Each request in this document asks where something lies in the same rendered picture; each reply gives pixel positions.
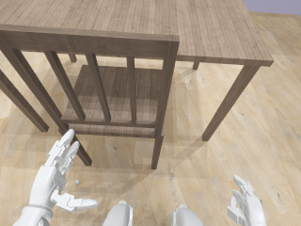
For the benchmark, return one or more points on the robot left hand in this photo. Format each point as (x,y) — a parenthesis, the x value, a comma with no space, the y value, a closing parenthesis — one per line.
(53,173)

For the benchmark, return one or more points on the robot right hand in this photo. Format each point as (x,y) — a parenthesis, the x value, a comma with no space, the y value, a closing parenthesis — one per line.
(250,212)

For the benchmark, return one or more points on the robot left forearm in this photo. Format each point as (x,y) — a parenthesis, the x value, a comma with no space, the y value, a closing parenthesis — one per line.
(34,215)

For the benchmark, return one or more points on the robot left thigh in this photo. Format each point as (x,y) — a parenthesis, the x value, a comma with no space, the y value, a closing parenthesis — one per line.
(121,214)

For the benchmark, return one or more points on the table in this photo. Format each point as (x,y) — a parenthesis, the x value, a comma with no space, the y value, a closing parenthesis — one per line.
(210,31)

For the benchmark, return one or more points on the chair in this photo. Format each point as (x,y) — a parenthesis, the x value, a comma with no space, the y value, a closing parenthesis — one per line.
(106,100)

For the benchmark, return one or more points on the right robot shin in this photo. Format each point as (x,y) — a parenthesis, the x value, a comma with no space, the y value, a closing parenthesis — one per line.
(183,206)

